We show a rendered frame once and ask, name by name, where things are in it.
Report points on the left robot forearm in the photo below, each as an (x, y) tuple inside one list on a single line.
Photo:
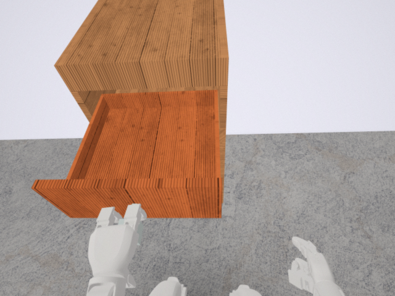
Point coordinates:
[(107, 285)]

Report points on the left robot shin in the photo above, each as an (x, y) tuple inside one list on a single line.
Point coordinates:
[(173, 279)]

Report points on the right robot forearm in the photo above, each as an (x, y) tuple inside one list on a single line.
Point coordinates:
[(327, 288)]

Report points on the handle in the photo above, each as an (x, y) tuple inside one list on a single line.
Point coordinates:
[(139, 231)]

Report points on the robot right hand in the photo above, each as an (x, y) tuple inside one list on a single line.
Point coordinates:
[(305, 274)]

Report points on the robot left hand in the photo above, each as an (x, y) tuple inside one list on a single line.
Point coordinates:
[(111, 247)]

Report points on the robot left thigh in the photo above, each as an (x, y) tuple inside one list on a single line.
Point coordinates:
[(169, 288)]

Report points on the cabinet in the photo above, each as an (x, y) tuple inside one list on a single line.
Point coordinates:
[(144, 46)]

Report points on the drawer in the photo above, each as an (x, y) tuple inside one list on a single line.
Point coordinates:
[(157, 149)]

